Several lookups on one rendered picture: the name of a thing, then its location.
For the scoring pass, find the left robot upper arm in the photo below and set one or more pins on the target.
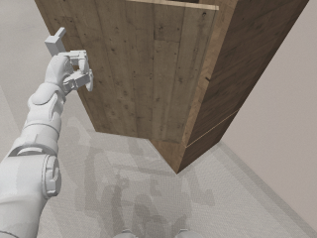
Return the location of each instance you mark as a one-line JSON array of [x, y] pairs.
[[26, 185]]

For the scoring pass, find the robot shin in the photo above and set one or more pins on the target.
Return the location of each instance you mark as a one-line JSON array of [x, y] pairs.
[[182, 230], [127, 231]]

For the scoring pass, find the cupboard door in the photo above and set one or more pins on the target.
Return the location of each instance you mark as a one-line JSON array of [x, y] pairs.
[[146, 57]]

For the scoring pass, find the robot left forearm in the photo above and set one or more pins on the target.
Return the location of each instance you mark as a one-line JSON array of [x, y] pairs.
[[41, 130]]

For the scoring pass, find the left robot hand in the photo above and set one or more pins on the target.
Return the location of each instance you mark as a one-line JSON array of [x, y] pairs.
[[59, 71]]

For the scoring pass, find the left robot shin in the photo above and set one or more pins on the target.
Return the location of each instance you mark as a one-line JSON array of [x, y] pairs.
[[127, 231]]

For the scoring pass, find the right robot shin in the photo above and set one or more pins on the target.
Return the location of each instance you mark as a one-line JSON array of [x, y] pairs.
[[182, 230]]

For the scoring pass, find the handle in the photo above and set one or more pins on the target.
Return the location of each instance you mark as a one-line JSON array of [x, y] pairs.
[[55, 45]]

